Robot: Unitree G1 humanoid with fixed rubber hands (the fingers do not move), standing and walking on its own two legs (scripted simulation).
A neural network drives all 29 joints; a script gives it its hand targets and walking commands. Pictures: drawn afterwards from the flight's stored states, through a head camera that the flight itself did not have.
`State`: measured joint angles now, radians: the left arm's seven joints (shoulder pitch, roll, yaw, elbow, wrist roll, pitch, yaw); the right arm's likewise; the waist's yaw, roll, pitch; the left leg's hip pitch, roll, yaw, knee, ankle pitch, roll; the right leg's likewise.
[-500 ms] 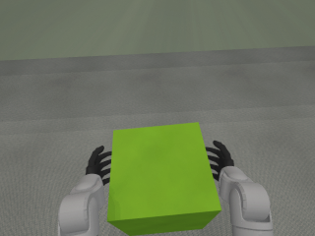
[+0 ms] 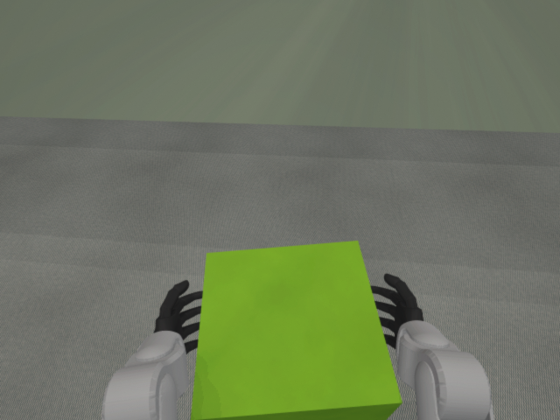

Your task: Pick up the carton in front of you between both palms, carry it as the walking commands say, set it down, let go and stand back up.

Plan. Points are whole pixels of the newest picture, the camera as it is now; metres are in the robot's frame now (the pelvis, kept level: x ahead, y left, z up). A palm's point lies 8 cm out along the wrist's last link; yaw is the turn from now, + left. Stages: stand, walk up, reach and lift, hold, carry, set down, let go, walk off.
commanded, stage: carry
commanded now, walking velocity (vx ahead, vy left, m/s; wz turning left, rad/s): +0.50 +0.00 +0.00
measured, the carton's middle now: (290, 352) +0.24 +0.01 +0.00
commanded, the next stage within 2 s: none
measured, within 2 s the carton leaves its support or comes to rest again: neither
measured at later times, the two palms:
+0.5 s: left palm (202, 201) +0.51 +0.18 +0.06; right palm (360, 203) +0.49 -0.12 +0.07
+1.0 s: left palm (225, 168) +0.64 +0.15 +0.04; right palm (358, 169) +0.63 -0.14 +0.04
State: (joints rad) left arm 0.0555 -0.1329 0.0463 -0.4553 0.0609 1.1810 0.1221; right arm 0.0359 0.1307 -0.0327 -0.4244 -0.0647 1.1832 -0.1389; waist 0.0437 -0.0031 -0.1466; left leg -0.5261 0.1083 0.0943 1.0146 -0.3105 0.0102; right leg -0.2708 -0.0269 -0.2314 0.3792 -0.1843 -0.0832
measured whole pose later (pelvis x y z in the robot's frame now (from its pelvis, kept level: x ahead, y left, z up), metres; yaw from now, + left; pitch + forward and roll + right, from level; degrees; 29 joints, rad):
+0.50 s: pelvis +0.25 +0.04 -0.01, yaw -3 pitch +5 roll +0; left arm 0.00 -0.13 0.04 -0.56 0.07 1.20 0.12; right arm 0.00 0.13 -0.03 -0.52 -0.05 1.17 -0.14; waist -0.01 -0.04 -0.01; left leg -0.37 0.08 0.24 0.42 -0.13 0.03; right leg -0.24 -0.07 -0.12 0.44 -0.26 0.03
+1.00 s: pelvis +0.37 +0.01 +0.01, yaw -3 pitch +6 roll +1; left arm -0.09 -0.13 0.09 -0.07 0.19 0.90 0.06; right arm -0.12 0.13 -0.07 -0.05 -0.19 0.92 -0.08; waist 0.00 0.00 -0.12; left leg -0.29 0.11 0.21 0.55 -0.17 -0.03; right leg -0.10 -0.07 -0.17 0.47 -0.27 0.05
